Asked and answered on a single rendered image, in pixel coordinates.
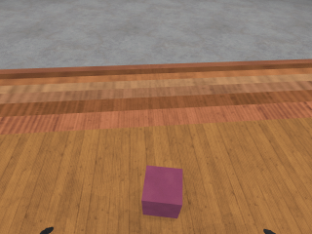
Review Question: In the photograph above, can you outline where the carton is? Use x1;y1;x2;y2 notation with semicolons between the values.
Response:
141;165;183;218

